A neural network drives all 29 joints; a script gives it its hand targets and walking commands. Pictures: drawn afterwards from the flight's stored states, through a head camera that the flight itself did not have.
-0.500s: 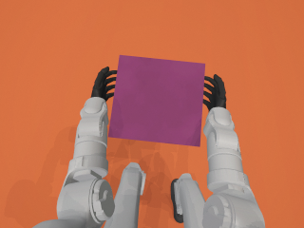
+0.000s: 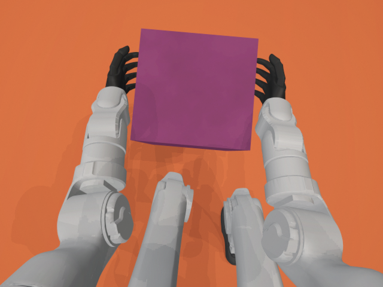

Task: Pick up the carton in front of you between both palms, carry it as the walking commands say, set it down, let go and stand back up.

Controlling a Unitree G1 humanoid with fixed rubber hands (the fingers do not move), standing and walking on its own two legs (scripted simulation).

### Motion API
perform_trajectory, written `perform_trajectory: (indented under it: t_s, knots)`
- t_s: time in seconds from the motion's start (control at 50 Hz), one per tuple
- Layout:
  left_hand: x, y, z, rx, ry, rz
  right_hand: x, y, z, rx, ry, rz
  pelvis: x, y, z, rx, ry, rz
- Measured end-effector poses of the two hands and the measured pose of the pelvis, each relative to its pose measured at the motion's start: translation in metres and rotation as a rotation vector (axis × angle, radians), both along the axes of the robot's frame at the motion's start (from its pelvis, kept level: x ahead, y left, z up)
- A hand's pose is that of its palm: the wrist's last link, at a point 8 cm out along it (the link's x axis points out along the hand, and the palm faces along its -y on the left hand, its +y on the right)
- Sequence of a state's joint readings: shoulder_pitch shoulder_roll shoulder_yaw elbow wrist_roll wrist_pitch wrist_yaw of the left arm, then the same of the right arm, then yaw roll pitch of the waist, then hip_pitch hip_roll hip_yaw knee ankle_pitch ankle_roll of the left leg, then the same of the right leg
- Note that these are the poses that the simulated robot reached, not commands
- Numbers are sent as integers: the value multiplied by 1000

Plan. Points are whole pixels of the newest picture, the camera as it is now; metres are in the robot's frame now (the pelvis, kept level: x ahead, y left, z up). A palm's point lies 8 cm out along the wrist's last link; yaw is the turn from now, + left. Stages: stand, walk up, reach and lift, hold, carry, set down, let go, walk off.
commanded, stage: set down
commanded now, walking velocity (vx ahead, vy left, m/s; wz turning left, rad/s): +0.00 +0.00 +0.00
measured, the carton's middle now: (193, 103) +0.47 +0.09 -0.18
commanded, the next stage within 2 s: none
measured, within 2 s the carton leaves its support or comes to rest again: rests again in 1.12 s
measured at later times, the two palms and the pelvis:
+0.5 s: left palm (127, 100) +0.46 +0.26 -0.25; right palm (243, 105) +0.50 -0.03 -0.24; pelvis -0.02 +0.00 -0.10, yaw -2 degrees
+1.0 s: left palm (134, 107) +0.46 +0.26 -0.29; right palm (244, 109) +0.50 -0.04 -0.28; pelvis -0.02 -0.01 -0.12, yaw -2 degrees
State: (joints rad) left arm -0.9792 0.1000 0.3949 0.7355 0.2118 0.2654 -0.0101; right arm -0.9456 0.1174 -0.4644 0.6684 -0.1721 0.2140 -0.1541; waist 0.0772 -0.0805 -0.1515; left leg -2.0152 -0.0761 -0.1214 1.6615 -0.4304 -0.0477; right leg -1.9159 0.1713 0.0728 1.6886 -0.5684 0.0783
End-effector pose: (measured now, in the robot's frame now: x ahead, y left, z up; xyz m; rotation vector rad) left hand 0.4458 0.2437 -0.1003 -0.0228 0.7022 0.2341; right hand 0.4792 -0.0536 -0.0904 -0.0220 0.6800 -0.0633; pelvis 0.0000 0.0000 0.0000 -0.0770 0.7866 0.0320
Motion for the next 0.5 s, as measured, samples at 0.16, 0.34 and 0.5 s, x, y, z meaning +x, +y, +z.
perform_trajectory:
  t_s: [0.16, 0.34, 0.5]
  knots:
    - [3, 7, -50, 5, 18, 11, 7, 7, -53, 1, 18, 18, -7, -4, -33, 1, 14, -14]
    - [9, 16, -105, 12, 34, 16, 16, 16, -109, -6, 32, 38, -16, -5, -71, 2, 9, -25]
    - [15, 21, -153, 19, 58, 9, 24, 21, -154, -18, 53, 50, -22, -3, -101, 2, -30, -38]
